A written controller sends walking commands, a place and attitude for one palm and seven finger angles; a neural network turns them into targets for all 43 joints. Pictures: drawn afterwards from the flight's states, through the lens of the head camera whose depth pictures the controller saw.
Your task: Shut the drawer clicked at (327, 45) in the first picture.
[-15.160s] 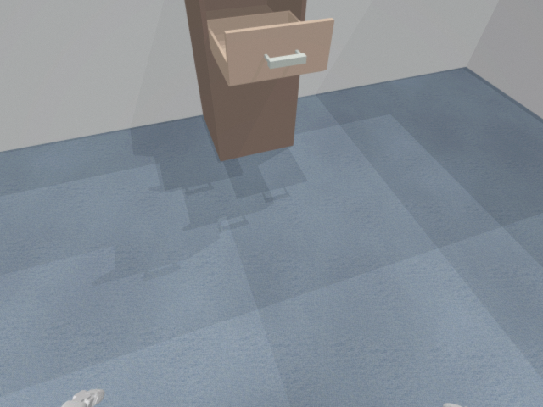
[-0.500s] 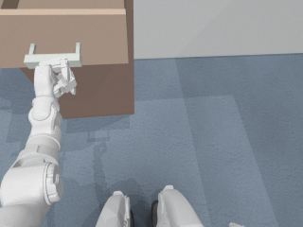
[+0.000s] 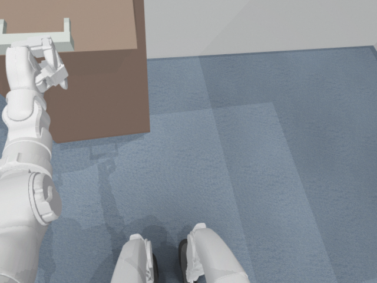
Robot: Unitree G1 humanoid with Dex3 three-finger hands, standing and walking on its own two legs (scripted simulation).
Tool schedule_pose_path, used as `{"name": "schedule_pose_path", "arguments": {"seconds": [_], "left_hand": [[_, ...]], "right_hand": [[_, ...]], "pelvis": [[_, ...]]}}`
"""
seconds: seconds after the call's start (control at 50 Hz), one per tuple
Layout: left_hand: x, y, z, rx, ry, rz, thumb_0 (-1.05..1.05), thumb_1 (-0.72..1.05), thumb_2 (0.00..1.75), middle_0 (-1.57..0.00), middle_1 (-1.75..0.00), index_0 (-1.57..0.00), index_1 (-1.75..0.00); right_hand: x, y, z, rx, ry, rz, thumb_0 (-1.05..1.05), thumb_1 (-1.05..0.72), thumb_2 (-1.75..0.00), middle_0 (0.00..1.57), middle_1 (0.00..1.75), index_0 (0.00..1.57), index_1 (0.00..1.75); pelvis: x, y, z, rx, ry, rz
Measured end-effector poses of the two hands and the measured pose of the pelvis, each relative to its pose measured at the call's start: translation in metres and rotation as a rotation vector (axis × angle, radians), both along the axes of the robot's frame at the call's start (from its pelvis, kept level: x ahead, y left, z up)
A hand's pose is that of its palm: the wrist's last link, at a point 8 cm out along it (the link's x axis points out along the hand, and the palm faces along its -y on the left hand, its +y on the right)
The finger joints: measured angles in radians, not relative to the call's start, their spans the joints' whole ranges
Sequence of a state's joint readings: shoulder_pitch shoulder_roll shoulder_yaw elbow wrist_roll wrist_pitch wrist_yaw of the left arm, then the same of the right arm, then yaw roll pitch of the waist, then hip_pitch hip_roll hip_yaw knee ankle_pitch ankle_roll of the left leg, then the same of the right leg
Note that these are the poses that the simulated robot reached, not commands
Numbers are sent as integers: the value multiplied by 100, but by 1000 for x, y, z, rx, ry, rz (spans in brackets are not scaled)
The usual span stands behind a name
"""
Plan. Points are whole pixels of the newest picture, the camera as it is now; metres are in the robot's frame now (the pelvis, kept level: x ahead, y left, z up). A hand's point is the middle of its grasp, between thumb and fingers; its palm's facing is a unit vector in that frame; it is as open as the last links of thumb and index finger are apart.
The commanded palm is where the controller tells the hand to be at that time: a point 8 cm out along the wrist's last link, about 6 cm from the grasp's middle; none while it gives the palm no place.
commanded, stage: push the drawer shut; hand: left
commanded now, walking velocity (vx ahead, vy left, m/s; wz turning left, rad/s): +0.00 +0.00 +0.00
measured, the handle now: (35, 33) +0.61 +0.24 +0.04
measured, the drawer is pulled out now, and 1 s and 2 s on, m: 0.03 0.00 0.00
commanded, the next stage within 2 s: pull the fist back off the drawer in 0.60 s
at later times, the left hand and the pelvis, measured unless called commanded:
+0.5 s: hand (56, 53) +0.57 +0.21 +0.04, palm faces +0.09 -0.99 -0.03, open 3.1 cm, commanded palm +0.59 +0.21 +0.04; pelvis -0.01 +0.00 -0.02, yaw +0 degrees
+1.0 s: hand (55, 52) +0.57 +0.21 +0.04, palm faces +0.09 -0.99 -0.04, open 3.3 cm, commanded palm +0.58 +0.20 +0.04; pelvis -0.04 +0.00 -0.03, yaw +0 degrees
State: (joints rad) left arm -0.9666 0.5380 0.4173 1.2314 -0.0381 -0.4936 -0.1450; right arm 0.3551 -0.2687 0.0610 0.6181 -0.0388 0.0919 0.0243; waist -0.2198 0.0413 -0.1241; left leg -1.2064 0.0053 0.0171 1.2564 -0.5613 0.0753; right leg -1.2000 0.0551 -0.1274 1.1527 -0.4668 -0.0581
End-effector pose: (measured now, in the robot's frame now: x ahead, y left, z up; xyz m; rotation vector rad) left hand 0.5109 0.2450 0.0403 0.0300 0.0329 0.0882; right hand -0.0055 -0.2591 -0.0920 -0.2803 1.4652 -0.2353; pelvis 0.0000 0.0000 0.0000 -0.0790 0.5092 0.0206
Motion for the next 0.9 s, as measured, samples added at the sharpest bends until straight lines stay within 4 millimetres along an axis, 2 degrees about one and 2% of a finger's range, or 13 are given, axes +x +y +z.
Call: {"name": "schedule_pose_path", "arguments": {"seconds": [0.28,0.56,0.9], "left_hand": [[31,2,1,-8,2,5,6,82,93,-140,-160,-140,-160],[35,14,0,3,11,12,3,65,97,-140,-160,-140,-160],[36,13,3,12,24,12,7,64,100,-140,-160,-140,-160]], "right_hand": [[-22,6,2,-12,73,-18,0,-90,-90,20,30,20,30],[-48,11,1,-29,111,0,0,-90,-90,21,30,20,30],[-75,11,5,-57,92,11,0,-90,-90,21,30,20,30]], "pelvis": [[-1,4,-7,-20,39,4],[-16,3,-18,-43,61,29],[-36,1,-25,-53,72,32]]}}
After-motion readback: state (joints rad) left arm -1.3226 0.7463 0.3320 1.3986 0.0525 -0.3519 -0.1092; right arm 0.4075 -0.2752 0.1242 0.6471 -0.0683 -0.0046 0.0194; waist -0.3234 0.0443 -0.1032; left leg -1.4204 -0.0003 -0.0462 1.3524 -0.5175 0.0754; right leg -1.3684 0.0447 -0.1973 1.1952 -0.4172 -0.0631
